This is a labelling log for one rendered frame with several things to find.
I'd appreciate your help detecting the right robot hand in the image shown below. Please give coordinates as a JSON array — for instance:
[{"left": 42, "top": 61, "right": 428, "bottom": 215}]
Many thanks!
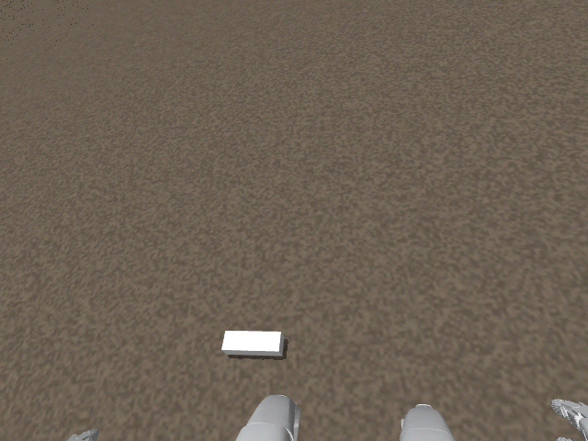
[{"left": 551, "top": 399, "right": 588, "bottom": 441}]

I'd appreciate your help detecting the carton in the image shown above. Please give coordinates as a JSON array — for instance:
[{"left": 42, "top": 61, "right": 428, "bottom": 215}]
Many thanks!
[{"left": 221, "top": 331, "right": 284, "bottom": 356}]

